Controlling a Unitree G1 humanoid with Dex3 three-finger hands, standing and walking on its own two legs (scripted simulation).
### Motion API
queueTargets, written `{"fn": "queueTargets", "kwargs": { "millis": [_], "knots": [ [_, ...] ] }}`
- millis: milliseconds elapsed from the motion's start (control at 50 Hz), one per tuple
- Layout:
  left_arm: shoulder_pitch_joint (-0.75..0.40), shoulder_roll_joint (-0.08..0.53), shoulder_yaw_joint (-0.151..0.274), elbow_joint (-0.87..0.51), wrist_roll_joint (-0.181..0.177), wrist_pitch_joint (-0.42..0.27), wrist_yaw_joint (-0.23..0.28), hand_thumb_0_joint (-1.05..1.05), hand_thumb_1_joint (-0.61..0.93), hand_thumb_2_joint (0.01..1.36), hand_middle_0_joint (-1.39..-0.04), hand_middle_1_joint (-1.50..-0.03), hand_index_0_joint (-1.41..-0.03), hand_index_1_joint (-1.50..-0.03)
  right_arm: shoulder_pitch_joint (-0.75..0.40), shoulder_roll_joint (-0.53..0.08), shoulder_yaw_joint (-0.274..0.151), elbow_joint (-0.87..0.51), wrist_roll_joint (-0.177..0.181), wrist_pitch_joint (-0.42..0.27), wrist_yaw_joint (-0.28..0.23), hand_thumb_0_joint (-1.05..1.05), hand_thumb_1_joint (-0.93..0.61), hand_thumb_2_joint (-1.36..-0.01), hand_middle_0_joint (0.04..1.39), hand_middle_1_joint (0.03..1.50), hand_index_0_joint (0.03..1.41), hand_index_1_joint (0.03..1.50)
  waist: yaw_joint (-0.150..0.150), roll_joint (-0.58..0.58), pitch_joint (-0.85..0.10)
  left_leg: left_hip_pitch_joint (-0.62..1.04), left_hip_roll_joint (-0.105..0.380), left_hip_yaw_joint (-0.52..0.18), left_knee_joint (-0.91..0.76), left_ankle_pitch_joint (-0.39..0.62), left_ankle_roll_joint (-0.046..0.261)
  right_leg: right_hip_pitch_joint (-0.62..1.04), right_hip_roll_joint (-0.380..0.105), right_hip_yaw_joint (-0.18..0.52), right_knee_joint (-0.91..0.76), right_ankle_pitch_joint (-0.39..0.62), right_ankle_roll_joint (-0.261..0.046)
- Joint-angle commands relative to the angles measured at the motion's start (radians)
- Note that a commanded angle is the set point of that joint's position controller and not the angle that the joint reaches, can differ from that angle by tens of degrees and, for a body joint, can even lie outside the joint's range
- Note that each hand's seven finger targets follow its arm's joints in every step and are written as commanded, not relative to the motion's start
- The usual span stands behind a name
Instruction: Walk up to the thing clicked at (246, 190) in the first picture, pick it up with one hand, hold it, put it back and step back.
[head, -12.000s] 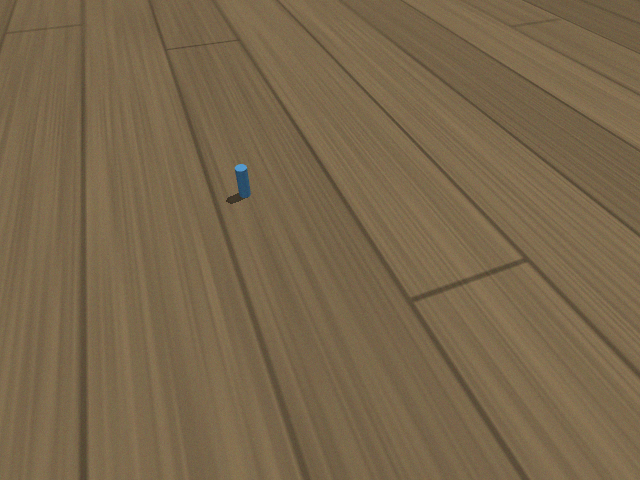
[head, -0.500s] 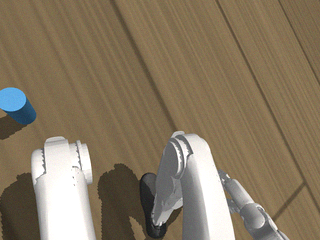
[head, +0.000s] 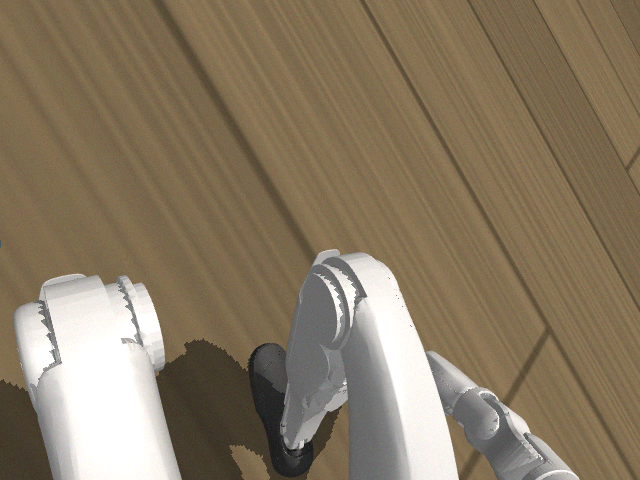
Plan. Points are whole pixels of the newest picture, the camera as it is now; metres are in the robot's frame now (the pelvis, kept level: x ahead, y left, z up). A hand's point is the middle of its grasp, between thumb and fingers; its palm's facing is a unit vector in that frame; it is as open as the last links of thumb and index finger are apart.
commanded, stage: close in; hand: left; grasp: from the side
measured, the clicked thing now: out of the picture +0.41 +0.30 -0.20
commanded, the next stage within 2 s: close in 0.30 s
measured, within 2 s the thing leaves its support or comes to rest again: leaves its support in 1.52 s
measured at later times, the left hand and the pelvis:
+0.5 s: hand out of the picture +0.38 +0.29 -0.18, palm faces +0.29 -0.96 +0.02, open 16.8 cm; pelvis +0.00 +0.00 +0.00, yaw -1 degrees
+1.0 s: hand out of the picture +0.40 +0.29 -0.18, palm faces +0.32 -0.95 -0.01, open 8.0 cm; pelvis +0.00 +0.01 +0.00, yaw -2 degrees
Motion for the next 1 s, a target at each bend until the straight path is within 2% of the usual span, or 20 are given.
{"fn": "queueTargets", "kwargs": {
  "millis": [0, 80, 120, 180, 320, 360, 420, 460, 480, 500, 600, 620, 680, 720, 740, 820, 860, 900, 940, 980],
  "knots": [
    [-0.148, 0.155, -0.017, -0.112, -0.009, -0.093, 0.049, 0.0, -0.597, 0.009, -0.06, -0.062, -0.066, -0.052, -0.002, -0.341, -0.112, -0.045, -0.005, 0.006, -0.014, 0.0, -0.928, -0.903, 0.199, 0.3, 0.199, 0.3, -0.063, 0.479, -0.533, 0.37, 0.034, 0.102, -0.325, 0.072, -0.017, 0.216, 0.039, -0.094, -0.198, 0.136, -0.059],
    [-0.163, 0.156, -0.036, -0.101, 0.003, -0.122, 0.095, 0.0, -0.591, 0.029, -0.055, -0.064, -0.062, -0.054, -0.011, -0.341, -0.099, -0.048, -0.016, 0.014, -0.008, 0.0, -0.922, -0.902, 0.199, 0.3, 0.199, 0.3, -0.073, 0.463, -0.505, 0.342, 0.033, 0.102, -0.312, 0.035, -0.011, 0.217, 0.043, -0.095, -0.204, 0.115, -0.055],
    [-0.16, 0.184, -0.022, -0.103, 0.01, -0.137, 0.117, 0.0, -0.561, 0.045, -0.05, -0.062, -0.056, -0.053, -0.01, -0.335, -0.087, -0.052, -0.022, 0.02, -0.006, 0.0, -0.92, -0.903, 0.199, 0.3, 0.199, 0.3, -0.066, 0.469, -0.527, 0.342, 0.031, 0.104, -0.302, 0.053, -0.012, 0.242, 0.048, -0.095, -0.202, 0.129, -0.055],
    [-0.157, 0.165, -0.042, -0.086, 0.032, -0.15, 0.145, 0.0, -0.499, 0.075, -0.055, -0.076, -0.062, -0.066, -0.019, -0.342, -0.081, -0.056, -0.031, 0.03, -0.003, 0.0, -0.917, -0.902, 0.199, 0.3, 0.199, 0.3, -0.079, 0.496, -0.495, 0.363, 0.037, 0.083, -0.325, 0.049, -0.021, 0.214, 0.047, -0.107, -0.186, 0.128, -0.057],
    [-0.161, 0.14, -0.08, -0.089, 0.052, -0.167, 0.183, 0.0, -0.456, 0.113, -0.064, -0.079, -0.063, -0.077, -0.025, -0.354, -0.074, -0.06, -0.043, 0.045, 0.004, 0.0, -0.911, -0.903, 0.199, 0.3, 0.199, 0.3, -0.099, 0.527, -0.483, 0.402, 0.042, 0.058, -0.339, 0.072, -0.033, 0.206, 0.047, -0.123, -0.171, 0.154, -0.057],
    [-0.148, 0.137, -0.088, -0.082, 0.056, -0.166, 0.195, 0.0, -0.456, 0.121, -0.065, -0.083, -0.063, -0.081, -0.028, -0.351, -0.068, -0.063, -0.042, 0.049, 0.006, 0.0, -0.912, -0.904, 0.199, 0.3, 0.199, 0.3, -0.092, 0.519, -0.471, 0.389, 0.041, 0.053, -0.341, 0.069, -0.031, 0.208, 0.048, -0.125, -0.17, 0.154, -0.058],
    [-0.152, 0.132, -0.084, -0.077, 0.047, -0.171, 0.214, 0.0, -0.364, 0.18, -0.15, -0.117, -0.135, -0.128, -0.029, -0.349, -0.06, -0.065, -0.046, 0.052, 0.009, 0.0, -0.904, -0.905, 0.199, 0.3, 0.199, 0.3, -0.098, 0.496, -0.468, 0.373, 0.038, 0.059, -0.322, 0.063, -0.024, 0.229, 0.053, -0.121, -0.181, 0.159, -0.053],
    [-0.179, 0.142, -0.083, -0.087, 0.045, -0.182, 0.229, 0.0, -0.224, 0.279, -0.298, -0.255, -0.286, -0.261, -0.034, -0.349, -0.055, -0.067, -0.047, 0.051, 0.01, 0.0, -0.9, -0.901, 0.199, 0.3, 0.199, 0.3, -0.107, 0.488, -0.47, 0.367, 0.038, 0.058, -0.314, 0.06, -0.022, 0.233, 0.054, -0.124, -0.186, 0.158, -0.052],
    [-0.173, 0.152, -0.079, -0.082, 0.044, -0.186, 0.232, 0.0, -0.152, 0.325, -0.335, -0.294, -0.324, -0.3, -0.03, -0.346, -0.051, -0.064, -0.05, 0.052, 0.01, 0.0, -0.893, -0.899, 0.199, 0.3, 0.199, 0.3, -0.104, 0.486, -0.484, 0.37, 0.038, 0.064, -0.303, 0.069, -0.02, 0.251, 0.058, -0.12, -0.191, 0.167, -0.051],
    [-0.194, 0.156, -0.084, -0.078, 0.047, -0.189, 0.237, 0.0, -0.117, 0.351, -0.364, -0.321, -0.354, -0.326, -0.032, -0.346, -0.047, -0.065, -0.051, 0.054, 0.01, 0.0, -0.898, -0.9, 0.199, 0.299, 0.199, 0.299, -0.115, 0.482, -0.475, 0.36, 0.036, 0.064, -0.3, 0.057, -0.018, 0.247, 0.057, -0.123, -0.195, 0.157, -0.05],
    [-0.189, 0.174, -0.091, -0.059, 0.075, -0.193, 0.257, 0.0, 0.094, 0.482, -0.442, -0.412, -0.431, -0.417, -0.034, -0.347, -0.039, -0.068, -0.059, 0.064, 0.01, 0.0, -0.885, -0.897, 0.2, 0.299, 0.199, 0.299, -0.119, 0.498, -0.464, 0.374, 0.044, 0.047, -0.317, 0.057, -0.025, 0.239, 0.06, -0.132, -0.188, 0.158, -0.052],
    [-0.184, 0.176, -0.09, -0.054, 0.077, -0.194, 0.262, 0.0, 0.131, 0.495, -0.445, -0.42, -0.433, -0.424, -0.031, -0.351, -0.041, -0.066, -0.06, 0.066, 0.011, 0.0, -0.879, -0.896, 0.2, 0.299, 0.199, 0.299, -0.113, 0.507, -0.457, 0.375, 0.044, 0.049, -0.318, 0.053, -0.024, 0.237, 0.061, -0.132, -0.187, 0.152, -0.053],
    [-0.183, 0.159, -0.095, -0.049, 0.076, -0.192, 0.27, 0.0, 0.225, 0.556, -0.52, -0.49, -0.51, -0.493, -0.038, -0.353, -0.038, -0.071, -0.061, 0.07, 0.012, 0.0, -0.878, -0.895, 0.2, 0.299, 0.199, 0.299, -0.123, 0.506, -0.453, 0.389, 0.047, 0.036, -0.323, 0.068, -0.029, 0.231, 0.06, -0.138, -0.181, 0.17, -0.051],
    [-0.182, 0.182, -0.089, -0.053, 0.075, -0.189, 0.275, 0.0, 0.307, 0.617, -0.588, -0.551, -0.575, -0.556, -0.034, -0.353, -0.034, -0.071, -0.06, 0.074, 0.011, 0.0, -0.877, -0.895, 0.2, 0.299, 0.199, 0.299, -0.116, 0.51, -0.459, 0.38, 0.045, 0.045, -0.315, 0.075, -0.026, 0.252, 0.062, -0.134, -0.188, 0.175, -0.052],
    [-0.17, 0.167, -0.093, -0.053, 0.077, -0.187, 0.276, 0.0, 0.342, 0.654, -0.612, -0.582, -0.598, -0.587, -0.035, -0.351, -0.035, -0.073, -0.06, 0.075, 0.011, 0.0, -0.872, -0.894, 0.2, 0.299, 0.199, 0.299, -0.115, 0.493, -0.454, 0.381, 0.048, 0.042, -0.316, 0.087, -0.025, 0.251, 0.062, -0.136, -0.189, 0.184, -0.051],
    [-0.203, 0.162, -0.112, -0.061, 0.08, -0.185, 0.282, 0.0, 0.48, 0.764, -0.732, -0.699, -0.719, -0.703, -0.028, -0.35, -0.031, -0.067, -0.063, 0.078, 0.011, 0.0, -0.87, -0.894, 0.2, 0.299, 0.199, 0.299, -0.136, 0.503, -0.466, 0.392, 0.049, 0.039, -0.31, 0.109, -0.026, 0.264, 0.065, -0.138, -0.189, 0.205, -0.049],
    [-0.204, 0.167, -0.116, -0.061, 0.083, -0.18, 0.284, 0.0, 0.573, 0.815, -0.787, -0.755, -0.776, -0.757, -0.036, -0.348, -0.031, -0.073, -0.059, 0.079, 0.01, 0.0, -0.866, -0.892, 0.2, 0.299, 0.199, 0.299, -0.134, 0.485, -0.442, 0.369, 0.049, 0.041, -0.31, 0.076, -0.02, 0.247, 0.065, -0.136, -0.2, 0.182, -0.049],
    [-0.196, 0.174, -0.114, -0.056, 0.089, -0.177, 0.285, 0.0, 0.625, 0.872, -0.844, -0.812, -0.833, -0.814, -0.031, -0.35, -0.031, -0.072, -0.062, 0.084, 0.011, 0.0, -0.863, -0.891, 0.2, 0.299, 0.199, 0.299, -0.13, 0.494, -0.45, 0.382, 0.051, 0.038, -0.314, 0.068, -0.023, 0.246, 0.066, -0.138, -0.198, 0.173, -0.05],
    [-0.21, 0.164, -0.123, -0.057, 0.084, -0.178, 0.284, 0.0, 0.591, 0.958, -0.927, -0.928, -0.92, -0.929, -0.032, -0.353, -0.031, -0.072, -0.06, 0.084, 0.011, 0.0, -0.867, -0.892, 0.2, 0.299, 0.199, 0.299, -0.139, 0.494, -0.453, 0.379, 0.05, 0.033, -0.314, 0.062, -0.023, 0.243, 0.067, -0.141, -0.195, 0.173, -0.05],
    [-0.225, 0.156, -0.13, -0.065, 0.08, -0.176, 0.29, 0.0, 0.6, 0.997, -0.98, -0.98, -0.974, -0.981, -0.029, -0.35, -0.028, -0.069, -0.06, 0.083, 0.012, 0.0, -0.87, -0.893, 0.199, 0.299, 0.199, 0.299, -0.141, 0.487, -0.457, 0.38, 0.049, 0.034, -0.309, 0.077, -0.021, 0.252, 0.068, -0.139, -0.197, 0.187, -0.049]
  ]
}}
